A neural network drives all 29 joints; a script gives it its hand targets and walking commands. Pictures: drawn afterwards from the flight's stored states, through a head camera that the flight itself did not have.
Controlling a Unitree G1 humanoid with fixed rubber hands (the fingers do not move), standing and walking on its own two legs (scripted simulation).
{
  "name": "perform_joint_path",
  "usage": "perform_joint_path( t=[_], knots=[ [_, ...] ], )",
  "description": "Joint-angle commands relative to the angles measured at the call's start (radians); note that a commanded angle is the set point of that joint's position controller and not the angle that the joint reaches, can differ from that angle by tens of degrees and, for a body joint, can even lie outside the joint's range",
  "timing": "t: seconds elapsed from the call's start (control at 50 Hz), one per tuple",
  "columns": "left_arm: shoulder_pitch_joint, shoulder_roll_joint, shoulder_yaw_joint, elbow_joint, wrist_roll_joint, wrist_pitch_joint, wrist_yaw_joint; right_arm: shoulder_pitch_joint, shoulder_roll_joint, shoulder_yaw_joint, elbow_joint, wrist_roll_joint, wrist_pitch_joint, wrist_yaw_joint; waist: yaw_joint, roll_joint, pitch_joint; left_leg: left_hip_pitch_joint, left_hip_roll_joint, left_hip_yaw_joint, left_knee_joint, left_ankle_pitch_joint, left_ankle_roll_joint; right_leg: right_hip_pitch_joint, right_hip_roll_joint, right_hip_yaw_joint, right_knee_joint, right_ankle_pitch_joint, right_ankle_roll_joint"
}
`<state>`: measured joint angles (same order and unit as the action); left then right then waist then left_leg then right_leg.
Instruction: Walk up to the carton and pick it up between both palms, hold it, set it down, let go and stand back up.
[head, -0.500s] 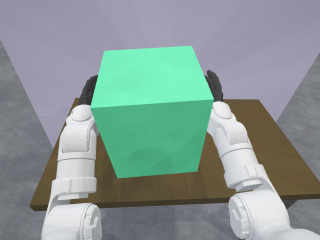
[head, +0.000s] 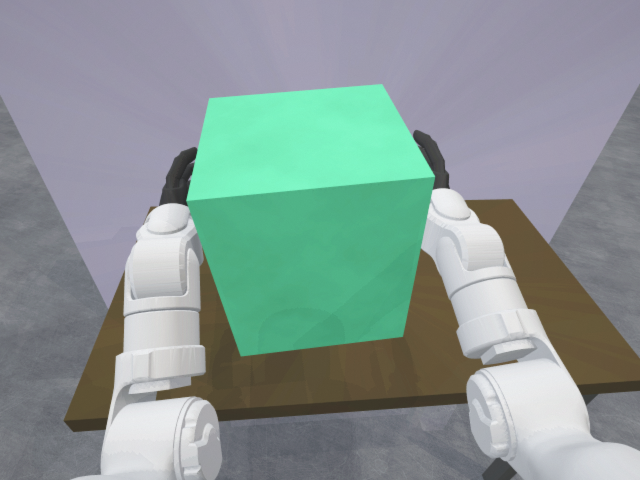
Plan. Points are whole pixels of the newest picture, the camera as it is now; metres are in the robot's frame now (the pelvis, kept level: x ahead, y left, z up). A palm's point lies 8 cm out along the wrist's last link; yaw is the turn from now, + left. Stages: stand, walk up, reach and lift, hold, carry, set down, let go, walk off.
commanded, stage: hold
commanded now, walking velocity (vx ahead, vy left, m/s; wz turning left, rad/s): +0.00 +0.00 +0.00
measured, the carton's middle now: (310, 222) +0.36 -0.01 +0.17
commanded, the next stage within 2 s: none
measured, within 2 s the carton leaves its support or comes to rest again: neither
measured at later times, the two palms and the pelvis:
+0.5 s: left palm (170, 191) +0.36 +0.15 +0.23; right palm (433, 173) +0.37 -0.15 +0.24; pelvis -0.01 -0.01 +0.00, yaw +1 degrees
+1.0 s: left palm (165, 190) +0.36 +0.15 +0.23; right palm (430, 161) +0.37 -0.15 +0.25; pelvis +0.00 -0.01 +0.00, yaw +2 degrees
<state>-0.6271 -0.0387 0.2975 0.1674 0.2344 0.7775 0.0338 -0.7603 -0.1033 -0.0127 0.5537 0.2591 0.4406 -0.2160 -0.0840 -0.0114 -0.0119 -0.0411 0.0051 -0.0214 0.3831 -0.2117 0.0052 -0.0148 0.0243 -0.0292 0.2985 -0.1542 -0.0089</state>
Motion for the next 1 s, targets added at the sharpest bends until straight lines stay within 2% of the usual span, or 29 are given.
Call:
perform_joint_path(
  t=[0.0,0.04,0.06,0.1,0.12,0.14,0.16,0.22,0.26,0.28,0.3,0.34,0.36,0.4,0.42,0.48,0.52,0.54,0.56,0.58,0.6,0.62,0.68,0.74,0.78,0.84,0.86,0.9,0.98],
  knots=[
    [-0.932,-0.608,-0.620,-0.276,-0.239,-0.123,-0.121,-0.898,0.699,0.390,-0.452,0.153,-0.070,0.121,-0.020,0.090,-0.631,0.127,-0.052,-0.015,0.015,0.432,-0.059,0.131,0.057,-0.011,0.015,0.346,0.050],
    [-0.889,-0.608,-0.637,-0.266,-0.241,-0.119,-0.117,-0.839,0.683,0.355,-0.418,0.133,-0.062,0.114,-0.054,0.128,-0.633,0.162,-0.048,-0.018,0.025,0.445,-0.074,0.092,0.052,-0.020,0.017,0.345,0.049],
    [-0.866,-0.586,-0.588,-0.180,-0.199,-0.112,-0.128,-0.805,0.659,0.322,-0.328,0.105,-0.039,0.113,-0.056,0.099,-0.498,0.091,-0.050,-0.019,-0.007,0.364,-0.066,0.075,0.051,-0.019,0.000,0.271,0.049],
    [-0.873,-0.540,-0.490,-0.071,-0.153,-0.093,-0.150,-0.825,0.648,0.299,-0.239,0.081,-0.014,0.114,-0.028,0.055,-0.393,0.016,-0.045,0.000,-0.063,0.186,-0.033,0.075,0.036,-0.007,-0.022,0.142,0.045],
    [-0.942,-0.527,-0.493,-0.116,-0.175,-0.096,-0.151,-0.839,0.671,0.282,-0.213,0.092,-0.013,0.115,-0.026,0.079,-0.411,-0.008,-0.046,0.011,-0.074,0.141,-0.031,0.070,0.028,-0.003,-0.017,0.096,0.048],
    [-0.890,-0.524,-0.477,-0.056,-0.153,-0.083,-0.158,-0.821,0.653,0.267,-0.189,0.068,-0.013,0.116,-0.026,0.096,-0.352,-0.042,-0.052,0.015,-0.094,0.088,-0.022,0.061,0.018,0.004,-0.034,0.070,0.045],
    [-0.933,-0.523,-0.449,-0.031,-0.155,-0.089,-0.162,-0.896,0.665,0.288,-0.200,0.075,-0.014,0.122,0.001,0.038,-0.354,-0.070,-0.050,0.011,-0.099,0.054,-0.009,0.068,0.026,0.007,-0.030,0.036,0.048],
    [-0.950,-0.515,-0.395,0.026,-0.133,-0.075,-0.177,-0.941,0.676,0.249,-0.147,0.067,-0.013,0.125,0.017,0.044,-0.354,-0.088,-0.054,0.021,-0.116,0.034,0.005,0.094,0.016,0.002,-0.030,0.031,0.047],
    [-1.017,-0.539,-0.442,-0.038,-0.170,-0.094,-0.167,-0.995,0.707,0.279,-0.201,0.095,-0.031,0.125,0.026,0.052,-0.480,-0.066,-0.059,0.018,-0.085,0.123,-0.002,0.137,0.021,0.007,-0.009,0.118,0.056],
    [-0.999,-0.536,-0.430,-0.008,-0.174,-0.095,-0.167,-1.014,0.704,0.291,-0.226,0.103,-0.029,0.121,0.026,0.021,-0.480,-0.067,-0.060,0.014,-0.076,0.139,-0.001,0.139,0.025,0.005,-0.014,0.149,0.062],
    [-1.028,-0.555,-0.473,-0.044,-0.203,-0.103,-0.166,-1.043,0.730,0.297,-0.254,0.122,-0.041,0.117,0.003,0.055,-0.549,-0.025,-0.059,0.006,-0.053,0.184,-0.011,0.137,0.028,-0.002,-0.003,0.188,0.057],
    [-1.016,-0.553,-0.484,-0.090,-0.220,-0.117,-0.149,-1.067,0.753,0.361,-0.377,0.156,-0.049,0.107,0.042,0.011,-0.664,0.013,-0.068,0.003,-0.014,0.299,-0.013,0.177,0.043,0.007,0.019,0.314,0.073],
    [-1.005,-0.552,-0.486,-0.106,-0.225,-0.122,-0.142,-1.049,0.743,0.372,-0.383,0.169,-0.048,0.101,0.027,0.026,-0.669,0.021,-0.069,0.010,-0.006,0.322,-0.021,0.181,0.039,-0.004,0.027,0.362,0.068],
    [-0.951,-0.549,-0.481,-0.078,-0.205,-0.119,-0.149,-0.982,0.729,0.352,-0.371,0.154,-0.030,0.089,0.006,0.019,-0.645,0.027,-0.067,0.000,-0.014,0.309,-0.022,0.190,0.042,0.003,0.013,0.340,0.079],
    [-0.924,-0.547,-0.474,-0.088,-0.206,-0.104,-0.148,-0.985,0.727,0.366,-0.390,0.171,-0.022,0.085,0.018,0.015,-0.628,0.022,-0.066,0.001,-0.016,0.310,-0.029,0.178,0.042,0.000,0.020,0.340,0.081],
    [-0.940,-0.521,-0.423,-0.059,-0.181,-0.077,-0.160,-0.947,0.705,0.354,-0.277,0.144,0.008,0.086,0.027,0.013,-0.521,-0.016,-0.054,0.003,-0.054,0.213,-0.007,0.142,0.038,0.006,0.000,0.181,0.063],
    [-0.925,-0.539,-0.450,-0.068,-0.175,-0.064,-0.162,-0.900,0.679,0.331,-0.251,0.146,0.023,0.085,0.002,0.049,-0.461,-0.021,-0.054,0.003,-0.062,0.201,-0.024,0.129,0.033,0.010,-0.010,0.183,0.061],
    [-0.940,-0.519,-0.440,-0.064,-0.184,-0.064,-0.168,-0.931,0.685,0.350,-0.272,0.158,0.028,0.087,0.015,-0.004,-0.469,-0.031,-0.053,0.003,-0.062,0.203,-0.015,0.140,0.041,0.010,-0.012,0.190,0.069],
    [-0.965,-0.501,-0.445,-0.107,-0.181,-0.067,-0.171,-0.887,0.698,0.321,-0.217,0.156,0.041,0.086,-0.009,0.042,-0.459,-0.031,-0.053,0.008,-0.057,0.197,-0.025,0.143,0.032,0.012,-0.013,0.178,0.062],
    [-1.012,-0.489,-0.431,-0.085,-0.185,-0.070,-0.172,-0.965,0.723,0.343,-0.245,0.167,0.037,0.086,0.023,0.016,-0.483,-0.044,-0.057,0.005,-0.063,0.172,-0.008,0.146,0.023,0.013,-0.008,0.172,0.071],
    [-1.016,-0.518,-0.444,-0.087,-0.200,-0.066,-0.171,-1.021,0.730,0.351,-0.317,0.169,0.026,0.084,0.026,0.020,-0.499,-0.049,-0.058,0.004,-0.055,0.176,-0.011,0.137,0.033,0.008,-0.005,0.165,0.063],
    [-1.051,-0.514,-0.454,-0.103,-0.195,-0.072,-0.164,-0.969,0.730,0.317,-0.240,0.163,0.039,0.089,0.003,0.074,-0.461,-0.047,-0.056,0.004,-0.061,0.164,-0.017,0.117,0.025,0.012,-0.013,0.135,0.062],
    [-1.064,-0.559,-0.502,-0.122,-0.229,-0.074,-0.146,-1.031,0.746,0.330,-0.306,0.179,0.025,0.091,0.015,0.082,-0.515,-0.029,-0.062,-0.005,-0.034,0.219,-0.026,0.103,0.030,0.010,0.002,0.187,0.057],
    [-1.008,-0.557,-0.504,-0.126,-0.211,-0.064,-0.148,-0.969,0.717,0.311,-0.288,0.188,0.040,0.087,-0.014,0.102,-0.527,-0.007,-0.053,-0.013,-0.023,0.277,-0.043,0.117,0.037,-0.003,0.006,0.227,0.058],
    [-1.002,-0.540,-0.482,-0.130,-0.206,-0.061,-0.150,-0.899,0.689,0.289,-0.214,0.184,0.064,0.087,-0.013,0.106,-0.473,-0.008,-0.053,-0.010,-0.029,0.261,-0.046,0.100,0.035,0.004,-0.001,0.199,0.053],
    [-0.921,-0.556,-0.464,-0.045,-0.193,-0.026,-0.167,-0.967,0.636,0.290,-0.277,0.177,0.059,0.083,-0.013,0.080,-0.433,-0.042,-0.056,-0.007,-0.054,0.216,-0.040,0.106,0.041,0.006,-0.017,0.170,0.049],
    [-0.936,-0.527,-0.444,-0.031,-0.195,-0.030,-0.169,-0.926,0.650,0.280,-0.219,0.158,0.071,0.081,-0.029,0.064,-0.409,-0.067,-0.056,0.002,-0.067,0.153,-0.031,0.106,0.033,0.004,-0.023,0.134,0.054],
    [-0.975,-0.522,-0.444,-0.096,-0.196,-0.042,-0.169,-0.935,0.676,0.299,-0.247,0.181,0.071,0.084,-0.008,0.068,-0.482,-0.056,-0.055,0.002,-0.058,0.189,-0.029,0.133,0.035,0.009,-0.006,0.177,0.058],
    [-0.984,-0.512,-0.455,-0.174,-0.210,-0.051,-0.159,-0.890,0.693,0.328,-0.252,0.205,0.078,0.084,-0.007,0.063,-0.521,-0.010,-0.055,-0.003,-0.032,0.306,-0.038,0.177,0.037,0.017,0.010,0.291,0.064]
  ],
)
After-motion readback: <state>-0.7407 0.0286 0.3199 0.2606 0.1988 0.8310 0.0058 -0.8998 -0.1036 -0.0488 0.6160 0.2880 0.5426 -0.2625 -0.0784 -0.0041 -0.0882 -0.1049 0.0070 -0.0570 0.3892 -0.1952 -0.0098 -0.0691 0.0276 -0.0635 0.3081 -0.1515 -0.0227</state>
